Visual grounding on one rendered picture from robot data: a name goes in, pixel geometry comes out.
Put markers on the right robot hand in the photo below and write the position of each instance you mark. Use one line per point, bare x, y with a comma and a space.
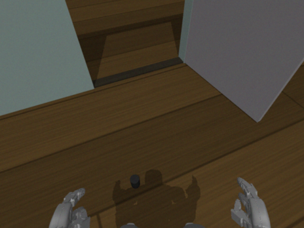
257, 215

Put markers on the can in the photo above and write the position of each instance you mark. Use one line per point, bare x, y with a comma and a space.
135, 182

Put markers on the left robot hand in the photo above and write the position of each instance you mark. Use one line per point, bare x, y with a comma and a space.
65, 217

